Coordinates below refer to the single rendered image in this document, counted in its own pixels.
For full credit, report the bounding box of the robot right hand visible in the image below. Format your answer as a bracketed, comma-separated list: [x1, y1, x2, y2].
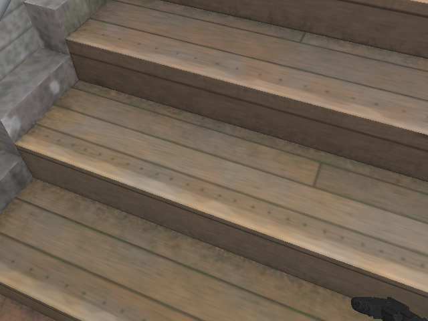
[351, 297, 428, 321]

